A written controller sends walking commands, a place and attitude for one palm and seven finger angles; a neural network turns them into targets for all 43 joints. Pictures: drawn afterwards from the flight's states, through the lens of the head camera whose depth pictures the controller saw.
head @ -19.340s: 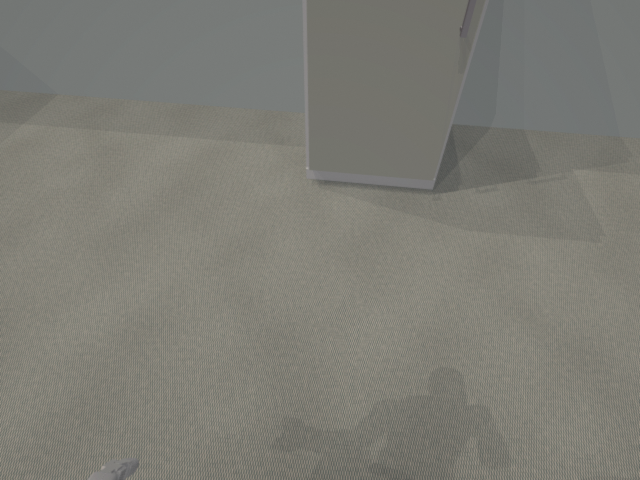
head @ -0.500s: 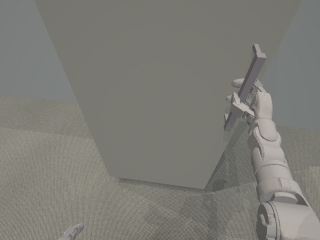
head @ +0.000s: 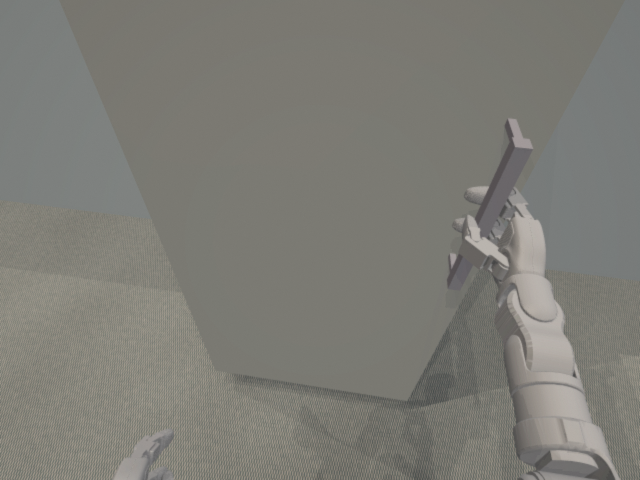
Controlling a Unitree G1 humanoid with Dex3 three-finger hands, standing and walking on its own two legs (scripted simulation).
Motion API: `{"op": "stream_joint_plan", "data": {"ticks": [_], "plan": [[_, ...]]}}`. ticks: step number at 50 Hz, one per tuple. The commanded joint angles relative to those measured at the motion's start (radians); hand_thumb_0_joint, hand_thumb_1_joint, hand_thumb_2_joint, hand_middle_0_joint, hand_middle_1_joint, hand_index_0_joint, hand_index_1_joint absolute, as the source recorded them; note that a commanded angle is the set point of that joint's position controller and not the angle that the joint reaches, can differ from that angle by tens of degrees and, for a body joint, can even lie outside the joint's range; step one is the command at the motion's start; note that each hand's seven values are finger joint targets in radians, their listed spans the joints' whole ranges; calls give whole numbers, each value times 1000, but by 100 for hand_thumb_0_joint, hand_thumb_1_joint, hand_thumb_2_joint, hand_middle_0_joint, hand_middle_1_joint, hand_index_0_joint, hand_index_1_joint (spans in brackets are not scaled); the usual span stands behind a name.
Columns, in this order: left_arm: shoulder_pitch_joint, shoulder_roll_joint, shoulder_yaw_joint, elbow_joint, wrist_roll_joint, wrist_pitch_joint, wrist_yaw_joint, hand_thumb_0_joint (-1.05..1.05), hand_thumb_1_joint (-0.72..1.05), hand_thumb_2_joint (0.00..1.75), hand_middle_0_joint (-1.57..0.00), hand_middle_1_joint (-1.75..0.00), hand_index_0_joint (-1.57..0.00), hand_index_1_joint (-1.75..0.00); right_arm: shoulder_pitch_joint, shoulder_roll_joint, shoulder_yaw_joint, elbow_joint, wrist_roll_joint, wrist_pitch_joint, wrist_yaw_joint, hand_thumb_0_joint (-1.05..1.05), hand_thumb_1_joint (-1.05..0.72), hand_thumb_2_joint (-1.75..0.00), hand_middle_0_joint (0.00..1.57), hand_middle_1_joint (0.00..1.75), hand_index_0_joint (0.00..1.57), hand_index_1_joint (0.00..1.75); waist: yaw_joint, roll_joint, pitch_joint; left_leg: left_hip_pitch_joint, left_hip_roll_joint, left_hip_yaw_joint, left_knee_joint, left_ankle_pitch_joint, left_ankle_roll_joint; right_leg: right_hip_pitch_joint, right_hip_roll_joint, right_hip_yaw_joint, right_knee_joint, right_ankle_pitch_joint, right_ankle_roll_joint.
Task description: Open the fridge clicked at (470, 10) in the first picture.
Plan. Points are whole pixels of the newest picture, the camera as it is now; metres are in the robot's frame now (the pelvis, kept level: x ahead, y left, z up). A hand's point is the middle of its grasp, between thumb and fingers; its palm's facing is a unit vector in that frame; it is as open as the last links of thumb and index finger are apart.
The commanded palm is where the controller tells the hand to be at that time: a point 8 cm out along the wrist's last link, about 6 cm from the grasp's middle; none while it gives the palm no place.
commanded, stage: pull the door a little, standing still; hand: right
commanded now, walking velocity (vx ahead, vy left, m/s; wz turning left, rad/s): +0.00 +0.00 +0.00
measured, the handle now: (479, 216) +0.46 -0.17 +0.11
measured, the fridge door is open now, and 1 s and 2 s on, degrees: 0 25 65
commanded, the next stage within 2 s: walk backward, drawing the door open in 0.38 s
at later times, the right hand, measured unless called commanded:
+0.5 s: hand (467, 284) +0.33 -0.13 +0.12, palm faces +0.03 +1.00 +0.02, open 6.0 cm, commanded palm +0.29 -0.18 +0.12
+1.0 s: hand (419, 407) +0.19 -0.06 +0.11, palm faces +0.05 +0.98 -0.18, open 6.1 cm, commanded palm +0.15 -0.11 +0.12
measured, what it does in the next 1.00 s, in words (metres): shifts its weight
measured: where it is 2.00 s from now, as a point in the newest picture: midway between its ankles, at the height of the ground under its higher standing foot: outside the picture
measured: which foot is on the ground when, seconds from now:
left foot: down 0.00-1.00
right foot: down 0.00-0.98, up 1.00-1.00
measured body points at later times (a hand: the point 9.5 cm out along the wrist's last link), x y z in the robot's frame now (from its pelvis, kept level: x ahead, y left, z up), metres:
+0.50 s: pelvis +0.03 +0.00 +0.00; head +0.02 +0.01 +0.45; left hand +0.17 +0.24 -0.09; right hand +0.32 -0.18 +0.12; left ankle -0.02 +0.11 -0.73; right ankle -0.03 -0.12 -0.73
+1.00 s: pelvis -0.06 +0.04 +0.00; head -0.06 +0.08 +0.44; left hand +0.15 +0.23 -0.10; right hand +0.18 -0.12 +0.13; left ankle -0.02 +0.11 -0.74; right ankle -0.03 -0.12 -0.73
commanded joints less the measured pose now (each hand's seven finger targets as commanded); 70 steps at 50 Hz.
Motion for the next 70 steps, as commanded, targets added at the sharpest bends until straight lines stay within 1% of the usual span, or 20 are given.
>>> {"op": "stream_joint_plan", "data": {"ticks": [1,18,24,25,27,40,46,48,50,53,57,58,59,60,61,64,67,68,69,70], "plan": [[-38,129,51,-104,3,-34,17,0,90,90,-20,-30,-20,-30,-405,-131,-9,-260,-11,-52,-4,0,-90,-90,45,140,45,140,-28,14,-309,147,-4,1,8,630,-5,158,34,61,13,591,-11],[-140,102,36,-221,0,-13,-4,0,90,90,-20,-30,-20,-30,248,-55,36,-622,20,1,34,0,-90,-90,45,140,45,140,-127,19,-306,293,10,11,4,744,2,172,30,45,-22,675,-4],[-185,88,25,-254,7,-2,-3,0,90,90,-20,-30,-20,-30,414,-33,85,-920,3,81,2,0,-90,-90,45,140,45,140,-104,15,-237,254,10,20,-2,706,-6,173,29,51,-20,625,-9],[-176,119,13,-257,23,17,34,0,90,90,-20,-30,-20,-30,138,-251,35,-963,-80,-7,-41,0,-90,-90,45,140,45,140,-34,9,-165,136,108,-84,-50,724,-4,157,-12,59,55,539,-36],[-170,83,1,-244,43,45,54,0,90,90,-20,-30,-20,-30,360,-85,155,-853,-99,-32,-61,0,-90,-90,45,140,45,140,-31,49,-186,135,154,-68,-35,719,11,156,-11,79,73,481,-32],[-212,75,-9,-307,76,84,34,0,90,90,-20,-30,-20,-30,537,-26,268,-1039,-137,-88,-72,0,-90,-90,45,140,45,140,-22,-90,-175,-44,31,19,93,214,-41,285,-137,249,-40,1010,-55],[-242,59,-3,-286,75,53,37,0,90,90,-20,-30,-20,-30,569,-29,264,-1046,-146,-110,-71,0,-90,-90,45,140,45,140,-32,-24,-152,70,62,-15,-2,255,-29,48,-126,267,-71,564,-64],[-234,38,6,-273,55,28,43,0,90,90,-20,-30,-20,-30,553,-56,244,-1061,-143,-113,-75,0,-90,-90,45,140,45,140,-31,152,-178,106,171,-44,-104,298,22,-28,-13,121,52,209,-12],[-261,14,3,-269,48,-1,51,0,90,90,-20,-30,-20,-30,547,-49,248,-1058,-148,-111,-77,0,-90,-90,45,140,45,140,-64,216,-143,52,297,-106,-215,111,96,-146,62,53,358,-157,5],[-226,19,2,-233,70,-35,58,0,90,90,-20,-30,-20,-30,483,-21,289,-1055,-169,-124,-64,0,-90,-90,45,140,45,140,-50,139,-118,45,315,-20,-144,229,181,-201,5,55,548,-174,19],[-184,32,-9,-234,75,-68,61,0,90,90,-20,-30,-20,-30,445,29,361,-1100,-157,-149,-63,0,-90,-90,45,140,45,140,-23,117,-81,-2,265,87,-45,203,142,-70,-33,27,233,-121,13],[-163,52,1,-226,74,-72,60,0,90,90,-20,-30,-20,-30,434,32,389,-1103,-154,-149,-63,0,-90,-90,45,140,45,140,0,58,-81,-77,231,95,57,154,115,29,-44,60,119,-58,2],[-142,71,6,-238,79,-78,58,0,90,90,-20,-30,-20,-30,421,43,415,-1111,-146,-152,-63,0,-90,-90,45,140,45,140,22,-57,-68,-217,159,88,242,29,50,109,-168,272,-84,102,-58],[-175,113,20,-270,90,-84,49,0,90,90,-20,-30,-20,-30,390,56,437,-1124,-140,-167,-61,0,-90,-90,45,140,45,140,7,-313,-34,-310,30,35,523,-151,-35,75,-422,734,-297,287,-177],[-205,111,21,-260,95,-71,37,0,90,90,-20,-30,-20,-30,416,4,396,-1084,-175,-184,-68,0,-90,-90,45,140,45,140,-17,-228,-47,-239,48,-138,709,-134,-69,-6,-493,850,-353,176,-230],[-292,87,25,-218,86,-75,24,0,90,90,-20,-30,-20,-30,395,14,379,-1165,-182,-195,-46,0,-90,-90,45,140,45,140,-37,-113,-35,-198,62,-164,605,-132,-58,-86,-352,590,-200,197,-166],[-275,70,37,-190,59,-108,19,0,90,90,-20,-30,-20,-30,420,76,407,-1098,-165,-182,-60,0,-90,-90,45,140,45,140,-52,-84,-120,173,7,-33,49,-95,-26,-180,-168,342,-161,-26,-50],[-253,55,37,-179,45,-112,18,0,90,90,-20,-30,-20,-30,395,46,400,-1107,-174,-175,-65,0,-90,-90,45,140,45,140,-40,37,-140,191,40,-5,-90,-55,5,-166,-53,220,-74,-159,-1],[-254,5,35,-176,36,-110,18,0,90,90,-20,-30,-20,-30,367,27,400,-1144,-175,-167,-65,0,-90,-90,45,140,45,140,-25,204,-165,141,187,-109,-188,-156,85,-157,45,69,123,-149,47],[-259,-18,25,-176,46,-115,21,0,90,90,-20,-30,-20,-30,314,-24,341,-1207,-179,-168,-72,0,-90,-90,45,140,45,140,-34,230,-167,82,290,-165,-204,-59,160,-178,70,-1,343,-164,62]]}}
